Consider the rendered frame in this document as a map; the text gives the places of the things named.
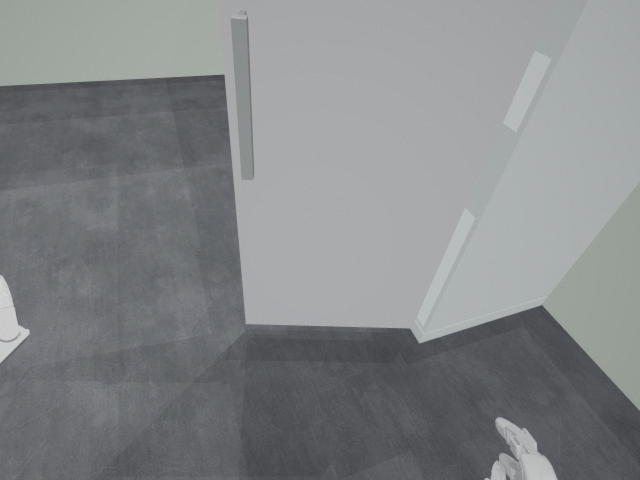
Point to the robot left hand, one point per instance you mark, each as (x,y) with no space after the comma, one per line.
(12,335)

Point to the handle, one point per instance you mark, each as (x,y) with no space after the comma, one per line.
(241,58)

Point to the fridge door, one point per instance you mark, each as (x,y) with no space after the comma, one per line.
(372,121)

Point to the robot right hand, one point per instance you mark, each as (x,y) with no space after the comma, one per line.
(531,466)

